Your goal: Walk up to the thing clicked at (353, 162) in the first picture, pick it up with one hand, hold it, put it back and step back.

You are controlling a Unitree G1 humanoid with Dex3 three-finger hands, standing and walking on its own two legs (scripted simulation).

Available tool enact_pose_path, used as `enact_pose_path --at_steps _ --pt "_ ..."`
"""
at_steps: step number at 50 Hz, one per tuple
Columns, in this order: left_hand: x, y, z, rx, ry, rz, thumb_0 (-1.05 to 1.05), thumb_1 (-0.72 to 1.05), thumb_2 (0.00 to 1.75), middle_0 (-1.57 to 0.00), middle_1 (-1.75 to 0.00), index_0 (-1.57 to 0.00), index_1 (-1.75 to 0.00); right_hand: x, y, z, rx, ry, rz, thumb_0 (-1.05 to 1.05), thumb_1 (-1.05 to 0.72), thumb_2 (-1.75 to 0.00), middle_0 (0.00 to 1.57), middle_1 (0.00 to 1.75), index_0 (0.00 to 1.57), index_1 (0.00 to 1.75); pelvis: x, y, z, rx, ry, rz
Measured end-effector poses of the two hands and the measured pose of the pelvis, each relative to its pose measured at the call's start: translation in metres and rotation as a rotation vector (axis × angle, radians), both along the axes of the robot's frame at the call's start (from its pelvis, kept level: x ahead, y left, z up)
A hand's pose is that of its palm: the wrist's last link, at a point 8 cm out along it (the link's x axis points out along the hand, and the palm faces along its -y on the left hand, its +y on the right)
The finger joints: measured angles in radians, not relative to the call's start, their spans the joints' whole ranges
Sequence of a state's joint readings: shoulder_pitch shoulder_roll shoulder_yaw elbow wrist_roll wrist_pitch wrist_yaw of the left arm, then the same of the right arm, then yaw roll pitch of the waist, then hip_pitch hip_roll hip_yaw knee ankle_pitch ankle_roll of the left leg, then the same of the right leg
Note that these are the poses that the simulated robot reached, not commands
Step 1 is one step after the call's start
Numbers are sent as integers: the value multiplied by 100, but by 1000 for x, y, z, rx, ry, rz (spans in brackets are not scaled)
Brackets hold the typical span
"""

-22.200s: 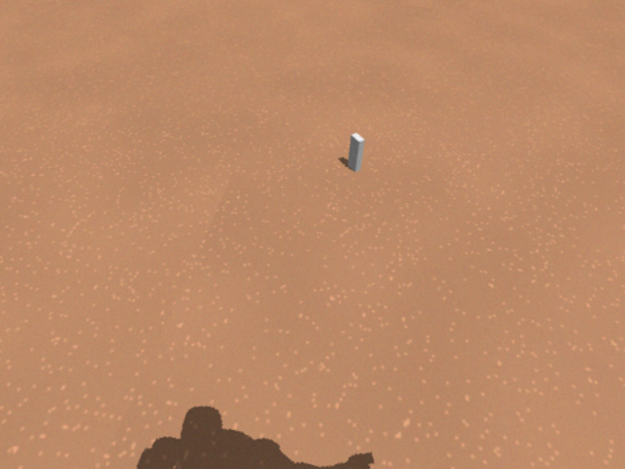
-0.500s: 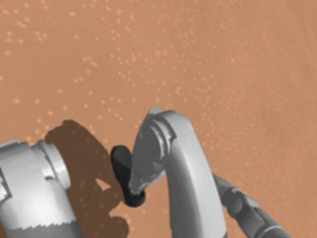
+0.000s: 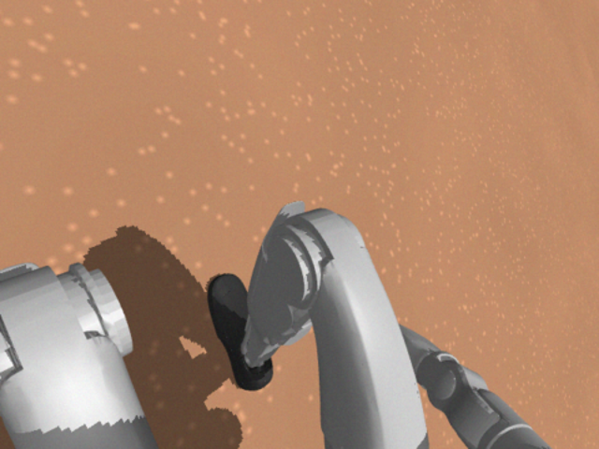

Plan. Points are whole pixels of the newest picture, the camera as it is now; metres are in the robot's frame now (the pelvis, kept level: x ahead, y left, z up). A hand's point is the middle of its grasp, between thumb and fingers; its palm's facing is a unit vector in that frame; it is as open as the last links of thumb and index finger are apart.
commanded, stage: withdraw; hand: left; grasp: from the side
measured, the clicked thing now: out of the picture +0.45 +0.33 -0.20
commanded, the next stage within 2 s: rise in 0.22 s
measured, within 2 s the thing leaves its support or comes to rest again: rests again in 0.72 s
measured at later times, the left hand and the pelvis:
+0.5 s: hand out of the picture +0.40 +0.42 -0.07, palm faces +0.44 -0.87 -0.21, open 16.7 cm; pelvis +0.01 +0.00 +0.03, yaw +4 degrees
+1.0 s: hand out of the picture +0.27 +0.35 +0.11, palm faces +0.33 -0.81 -0.48, open 17.1 cm; pelvis +0.04 -0.01 +0.21, yaw +13 degrees
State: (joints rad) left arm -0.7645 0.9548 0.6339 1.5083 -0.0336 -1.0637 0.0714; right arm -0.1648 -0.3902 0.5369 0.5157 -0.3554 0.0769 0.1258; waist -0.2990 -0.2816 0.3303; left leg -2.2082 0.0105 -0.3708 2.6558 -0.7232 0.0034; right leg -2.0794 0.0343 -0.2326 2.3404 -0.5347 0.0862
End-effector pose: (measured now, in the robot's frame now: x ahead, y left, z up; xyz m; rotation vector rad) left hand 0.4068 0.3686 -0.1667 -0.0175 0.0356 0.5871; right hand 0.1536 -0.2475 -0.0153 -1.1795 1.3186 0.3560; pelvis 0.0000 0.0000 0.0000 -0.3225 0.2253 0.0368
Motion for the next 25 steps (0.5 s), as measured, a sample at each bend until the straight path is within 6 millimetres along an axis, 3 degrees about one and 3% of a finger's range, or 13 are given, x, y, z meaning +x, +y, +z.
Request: enact_pose_path --at_steps 5,14,25 --pt "1 21 17 46 -41 15 -1 -28 28 -30 -30 -30 -29 -3 0 0 -4 1 -21 0 -90 -89 21 30 21 30 0 0 2 2 5 3" --pt "-15 76 77 115 -27 -17 -1 -35 21 -19 -23 -21 -21 -4 -3 -1 36 -21 -121 0 -90 -90 21 30 21 30 5 0 13 13 78 22" --pt "-50 89 108 124 228 -103 -1 -43 12 -10 -14 -10 -12 20 3 3 157 -162 -304 0 -88 -90 21 30 21 30 8 0 33 49 179 52"
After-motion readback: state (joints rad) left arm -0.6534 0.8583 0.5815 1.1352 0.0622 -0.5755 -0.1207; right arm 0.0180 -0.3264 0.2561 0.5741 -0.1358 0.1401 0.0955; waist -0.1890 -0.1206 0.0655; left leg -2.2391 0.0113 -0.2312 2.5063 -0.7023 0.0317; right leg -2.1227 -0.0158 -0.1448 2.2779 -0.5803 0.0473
